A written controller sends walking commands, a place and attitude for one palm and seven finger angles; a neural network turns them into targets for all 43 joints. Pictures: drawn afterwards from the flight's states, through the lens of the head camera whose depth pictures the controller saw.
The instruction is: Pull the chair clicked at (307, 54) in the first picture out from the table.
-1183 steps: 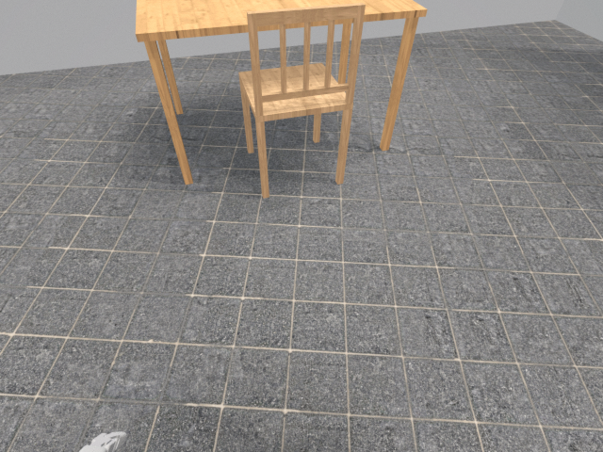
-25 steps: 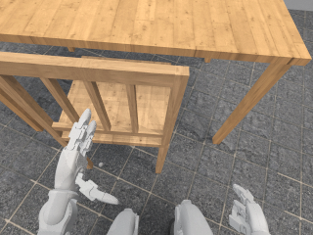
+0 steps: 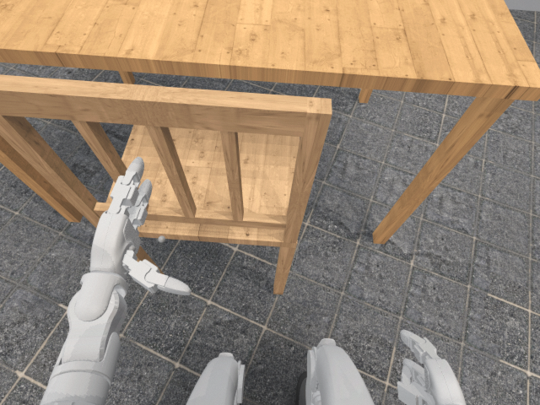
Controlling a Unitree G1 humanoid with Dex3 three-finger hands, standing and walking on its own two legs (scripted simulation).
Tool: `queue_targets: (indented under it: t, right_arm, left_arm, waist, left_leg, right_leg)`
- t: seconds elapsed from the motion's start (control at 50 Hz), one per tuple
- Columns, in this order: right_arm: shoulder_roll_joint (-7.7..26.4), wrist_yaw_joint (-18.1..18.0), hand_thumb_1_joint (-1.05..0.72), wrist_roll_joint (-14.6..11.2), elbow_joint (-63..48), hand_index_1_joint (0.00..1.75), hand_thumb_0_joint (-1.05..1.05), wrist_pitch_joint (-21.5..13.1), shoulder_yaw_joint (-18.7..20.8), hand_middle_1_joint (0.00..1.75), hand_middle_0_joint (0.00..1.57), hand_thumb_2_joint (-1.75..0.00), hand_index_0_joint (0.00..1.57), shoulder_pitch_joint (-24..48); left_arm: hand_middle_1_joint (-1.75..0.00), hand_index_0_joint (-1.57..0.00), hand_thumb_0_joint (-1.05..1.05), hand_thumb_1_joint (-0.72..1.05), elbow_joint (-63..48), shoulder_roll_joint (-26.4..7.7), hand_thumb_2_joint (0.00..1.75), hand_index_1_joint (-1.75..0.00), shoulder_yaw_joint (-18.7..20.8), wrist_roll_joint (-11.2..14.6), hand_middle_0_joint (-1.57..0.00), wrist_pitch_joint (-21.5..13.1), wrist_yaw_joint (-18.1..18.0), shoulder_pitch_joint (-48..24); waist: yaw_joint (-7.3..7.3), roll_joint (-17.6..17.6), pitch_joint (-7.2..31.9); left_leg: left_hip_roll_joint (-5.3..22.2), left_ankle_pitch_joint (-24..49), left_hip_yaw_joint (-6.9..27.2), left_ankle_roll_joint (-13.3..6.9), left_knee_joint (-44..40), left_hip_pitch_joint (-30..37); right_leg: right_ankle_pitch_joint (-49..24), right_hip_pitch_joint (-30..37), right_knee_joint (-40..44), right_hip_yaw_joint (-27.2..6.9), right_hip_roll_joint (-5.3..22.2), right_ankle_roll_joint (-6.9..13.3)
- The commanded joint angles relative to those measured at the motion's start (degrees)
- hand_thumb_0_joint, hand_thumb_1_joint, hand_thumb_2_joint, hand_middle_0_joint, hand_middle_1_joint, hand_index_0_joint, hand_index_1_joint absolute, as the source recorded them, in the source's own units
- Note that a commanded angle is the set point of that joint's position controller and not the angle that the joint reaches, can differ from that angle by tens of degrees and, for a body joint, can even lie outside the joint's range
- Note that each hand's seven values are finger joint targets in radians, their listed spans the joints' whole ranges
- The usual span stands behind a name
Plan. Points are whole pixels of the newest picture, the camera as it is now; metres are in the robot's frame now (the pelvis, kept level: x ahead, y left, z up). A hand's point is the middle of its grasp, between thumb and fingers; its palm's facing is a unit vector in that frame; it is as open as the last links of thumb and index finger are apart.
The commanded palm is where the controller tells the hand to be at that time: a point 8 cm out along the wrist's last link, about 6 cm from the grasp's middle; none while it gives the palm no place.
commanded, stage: push the fingers through the gap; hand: left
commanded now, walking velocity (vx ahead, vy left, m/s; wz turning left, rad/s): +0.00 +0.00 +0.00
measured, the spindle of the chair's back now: (176, 175) +0.45 +0.16 +0.02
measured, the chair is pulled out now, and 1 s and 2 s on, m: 0.00 0.00 0.00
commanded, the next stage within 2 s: hook a spindle and tug to test in 1.22 s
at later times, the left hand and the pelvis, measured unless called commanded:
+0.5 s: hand (179, 212) +0.38 +0.14 +0.03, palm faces -0.03 -1.00 -0.03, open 17.0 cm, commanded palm +0.37 +0.20 +0.03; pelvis +0.00 +0.01 +0.01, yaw -1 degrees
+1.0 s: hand (186, 187) +0.43 +0.14 +0.02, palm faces -0.06 -1.00 -0.05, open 17.0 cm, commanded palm +0.40 +0.19 +0.03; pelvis +0.00 +0.00 +0.01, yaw -1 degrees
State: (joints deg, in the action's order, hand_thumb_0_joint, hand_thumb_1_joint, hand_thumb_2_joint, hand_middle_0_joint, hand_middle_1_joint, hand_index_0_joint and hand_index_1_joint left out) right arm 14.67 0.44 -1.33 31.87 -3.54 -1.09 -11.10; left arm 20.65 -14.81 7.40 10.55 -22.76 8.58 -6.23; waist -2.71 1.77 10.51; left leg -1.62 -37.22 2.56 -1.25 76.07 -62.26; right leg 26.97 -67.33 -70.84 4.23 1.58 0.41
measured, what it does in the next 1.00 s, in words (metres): stands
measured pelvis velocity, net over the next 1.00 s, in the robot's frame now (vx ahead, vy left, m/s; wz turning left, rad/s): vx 0.00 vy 0.00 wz -0.01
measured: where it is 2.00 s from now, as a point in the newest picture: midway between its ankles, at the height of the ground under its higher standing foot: outside the picture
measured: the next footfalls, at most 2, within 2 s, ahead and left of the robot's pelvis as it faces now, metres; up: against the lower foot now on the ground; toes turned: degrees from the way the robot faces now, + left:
none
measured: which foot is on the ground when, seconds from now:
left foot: down 0.00-1.00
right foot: down 0.00-1.00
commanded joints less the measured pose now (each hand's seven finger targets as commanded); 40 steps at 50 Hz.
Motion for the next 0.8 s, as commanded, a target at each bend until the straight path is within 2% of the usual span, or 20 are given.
queue_targets:
  t: [0.0,0.04,0.08,0.12,0.14,0.18,0.22,0.26,0.3,0.32,0.38,0.4,0.42,0.46,0.5,0.54,0.62,0.7,0.72,0.78]
  right_arm:
    - [8.7,-2.3,-0.9,-0.9,-9.9,0.3,0.0,-2.7,3.9,0.3,0.2,-0.9,0.2,-1.5]
    - [8.2,-3.2,-0.9,0.0,-9.0,0.3,0.0,-3.7,3.8,0.3,0.2,-0.9,0.2,-1.6]
    - [7.0,-3.2,-0.9,0.8,-7.6,0.3,0.0,-4.5,3.4,0.3,0.2,-0.9,0.2,-2.3]
    - [6.8,-2.7,-0.9,1.8,-5.8,0.3,0.0,-4.9,3.3,0.3,0.2,-0.9,0.2,-2.1]
    - [6.6,-2.2,-0.9,2.0,-5.0,0.3,0.0,-4.7,3.3,0.3,0.2,-0.9,0.2,-2.1]
    - [7.4,-1.3,-0.9,1.9,-4.2,0.3,0.0,-4.1,3.4,0.3,0.2,-0.9,0.2,-2.3]
    - [8.3,-0.7,-0.9,1.2,-4.4,0.3,0.0,-3.0,3.7,0.3,0.2,-0.9,0.2,-3.2]
    - [9.0,-0.6,-0.9,0.4,-5.8,0.3,0.0,-1.8,3.9,0.3,0.2,-0.9,0.2,-3.4]
    - [9.2,-1.1,-0.9,-0.2,-6.9,0.3,0.0,-1.0,4.0,0.3,0.2,-0.9,0.2,-3.5]
    - [9.2,-1.4,-0.9,-0.1,-7.1,0.3,0.0,-0.9,4.0,0.3,0.2,-0.9,0.2,-3.6]
    - [8.1,-2.3,-0.9,0.7,-7.3,0.3,0.0,-1.4,3.8,0.3,0.2,-0.9,0.2,-3.1]
    - [7.5,-2.4,-0.9,1.1,-6.6,0.3,0.0,-1.6,3.7,0.3,0.2,-0.9,0.2,-3.3]
    - [7.6,-2.3,-0.9,1.5,-5.8,0.3,0.0,-1.7,3.5,0.3,0.2,-0.9,0.2,-3.8]
    - [7.3,-1.9,-0.9,1.7,-4.1,0.3,0.0,-1.7,3.5,0.3,0.2,-0.9,0.2,-4.2]
    - [7.9,-1.4,-0.9,1.7,-3.2,0.3,0.0,-1.4,3.6,0.3,0.2,-0.9,0.2,-4.7]
    - [8.3,-1.0,-0.9,1.3,-3.4,0.3,0.0,-0.7,3.8,0.3,0.2,-0.9,0.2,-5.4]
    - [8.8,-1.2,-0.9,0.6,-4.4,0.3,0.0,0.5,4.1,0.3,0.2,-0.9,0.2,-5.9]
    - [7.9,-1.6,-0.9,1.1,-4.7,0.3,0.0,0.4,4.1,0.3,0.2,-0.9,0.2,-6.1]
    - [7.9,-1.7,-0.9,1.4,-4.6,0.3,0.0,0.2,3.9,0.3,0.2,-0.9,0.2,-6.1]
    - [7.4,-1.6,-0.9,1.8,-2.8,0.3,0.0,-0.1,3.7,0.3,0.2,-0.9,0.2,-6.4]
  left_arm:
    - [-0.08,-0.06,0.0,-0.5,-16.6,-3.7,0.3,-0.08,-1.7,2.0,-0.06,1.3,5.6,-11.6]
    - [-0.08,-0.06,0.0,-0.5,-24.0,-9.2,0.3,-0.08,4.9,3.1,-0.06,-2.8,2.1,-16.1]
    - [-0.08,-0.06,0.0,-0.5,-24.1,-9.0,0.3,-0.08,7.1,3.0,-0.06,-7.1,-1.9,-13.7]
    - [-0.08,-0.06,0.0,-0.5,-22.1,-8.5,0.3,-0.08,5.9,0.8,-0.06,-10.2,-4.9,-15.9]
    - [-0.08,-0.06,0.0,-0.5,-18.3,-6.6,0.3,-0.08,4.2,-0.6,-0.06,-10.7,-5.2,-14.9]
    - [-0.08,-0.06,0.0,-0.5,-8.6,-3.4,0.3,-0.08,0.8,-2.4,-0.06,-9.4,-4.2,-12.4]
    - [-0.08,-0.06,0.0,-0.5,-0.1,0.0,0.3,-0.08,-3.2,-3.5,-0.06,-5.7,-1.5,-12.1]
    - [-0.08,-0.06,0.0,-0.5,1.2,1.0,0.3,-0.08,-4.8,-2.9,-0.06,-2.1,1.1,-13.0]
    - [-0.08,-0.06,0.0,-0.5,-0.7,-0.2,0.3,-0.08,-3.5,-1.5,-0.06,0.2,2.1,-16.4]
    - [-0.08,-0.06,0.0,-0.5,-2.9,-1.8,0.3,-0.08,-1.7,-0.8,-0.06,0.1,1.7,-19.2]
    - [-0.08,-0.06,0.0,-0.5,-13.1,-8.7,0.3,-0.08,5.9,0.3,-0.06,-4.2,-2.2,-26.7]
    - [-0.08,-0.06,0.0,-0.5,-14.0,-8.9,0.3,-0.08,6.3,0.1,-0.06,-6.3,-3.8,-28.2]
    - [-0.08,-0.06,0.0,-0.5,-11.9,-9.6,0.3,-0.08,6.4,-1.1,-0.06,-7.5,-4.8,-28.0]
    - [-0.08,-0.06,0.0,-0.5,-5.8,-5.5,0.3,-0.08,2.9,-2.6,-0.06,-8.6,-5.3,-27.7]
    - [-0.08,-0.06,0.0,-0.5,1.1,-3.8,0.3,-0.08,1.4,-3.4,-0.06,-7.7,-4.1,-26.4]
    - [-0.08,-0.06,0.0,-0.5,5.8,-2.6,0.3,-0.08,0.3,-3.5,-0.06,-5.5,-2.1,-24.6]
    - [-0.08,-0.06,0.0,-0.5,6.0,-3.5,0.3,-0.08,1.2,-2.0,-0.06,-2.6,0.3,-27.7]
    - [-0.08,-0.06,0.0,-0.5,-3.6,-9.2,0.3,-0.08,6.9,-0.7,-0.06,-6.3,-2.3,-33.2]
    - [-0.08,-0.06,0.0,-0.5,-4.2,-11.2,0.3,-0.08,8.3,-1.0,-0.06,-7.5,-3.3,-34.3]
    - [-0.08,-0.06,0.0,-0.5,-0.4,-9.6,0.3,-0.08,7.1,-2.7,-0.06,-9.8,-4.9,-36.3]
  waist:
    - [-1.64,0.5,24.0]
    - [-0.6,1.6,27.8]
    - [0.11,1.6,27.3]
    - [-0.84,2.6,25.6]
    - [-1.11,3.2,23.3]
    - [-2.24,1.9,18.2]
    - [-3.2,1.2,14.4]
    - [-2.59,1.9,15.2]
    - [-2.31,1.3,18.3]
    - [-2.33,0.2,20.2]
    - [-0.58,2.4,27.8]
    - [-1.04,2.0,28.5]
    - [-1.58,0.9,27.5]
    - [-3.23,-0.3,23.7]
    - [-3.68,0.1,20.6]
    - [-3.43,0.7,20.3]
    - [-3.05,1.5,22.7]
    - [-2.02,1.7,29.9]
    - [-1.97,2.0,29.8]
    - [-3.64,1.1,26.8]
  left_leg:
    - [0.4,19.8,-0.4,0.2,-14.2,8.8]
    - [0.6,24.1,0.2,0.6,-13.8,11.5]
    - [0.7,28.5,0.5,1.4,-13.6,12.7]
    - [0.8,28.9,0.7,1.8,-12.4,11.8]
    - [0.9,28.4,0.8,2.1,-12.3,11.7]
    - [1.2,24.2,1.1,2.3,-12.5,9.3]
    - [1.1,20.1,0.9,2.0,-13.5,7.6]
    - [1.2,18.8,0.7,2.1,-14.8,8.4]
    - [1.0,19.7,0.6,1.7,-15.4,9.6]
    - [1.0,21.4,0.9,1.6,-15.2,10.0]
    - [0.7,25.8,0.6,1.8,-14.5,12.7]
    - [0.7,27.2,0.4,1.8,-13.8,13.1]
    - [0.8,27.7,0.8,1.9,-13.2,11.9]
    - [1.1,26.3,0.8,1.8,-12.4,10.2]
    - [1.1,23.2,0.7,1.9,-12.7,8.6]
    - [1.0,22.9,0.0,1.7,-13.4,7.9]
    - [1.0,25.1,0.0,1.6,-14.0,9.1]
    - [1.0,30.0,-0.4,1.6,-13.3,11.9]
    - [0.8,29.8,-0.3,1.6,-12.9,10.7]
    - [0.9,27.6,-0.7,1.3,-12.2,8.7]
  right_leg:
    - [-12.4,25.6,10.6,-3.0,-0.3,1.0]
    - [-15.4,26.4,9.2,-2.9,-0.6,1.1]
    - [-18.0,25.5,7.6,-2.4,-0.8,1.3]
    - [-17.0,22.1,6.2,-1.9,-0.8,1.3]
    - [-15.7,20.0,6.0,-1.7,-0.8,1.4]
    - [-11.3,16.3,6.4,-1.0,-0.8,1.4]
    - [-8.0,14.7,8.0,-0.8,-0.8,1.7]
    - [-7.2,15.4,8.8,-0.8,-0.7,1.9]
    - [-8.6,17.9,9.7,-1.2,-0.6,1.8]
    - [-10.2,19.2,9.2,-1.1,-0.6,1.7]
    - [-14.5,23.5,8.1,-2.2,-0.6,1.4]
    - [-16.1,23.8,7.8,-2.4,-0.6,1.2]
    - [-16.6,23.1,7.0,-2.2,-0.8,1.2]
    - [-15.4,20.2,6.8,-2.0,-0.8,1.0]
    - [-12.4,17.9,7.4,-1.7,-0.8,1.1]
    - [-12.8,19.3,8.1,-1.8,-0.9,1.4]
    - [-14.6,20.5,8.5,-1.8,-0.8,1.6]
    - [-21.0,26.0,8.0,-2.9,-0.7,1.2]
    - [-21.6,26.5,7.4,-3.2,-0.8,1.3]
    - [-20.6,24.7,7.4,-3.3,-0.8,0.9]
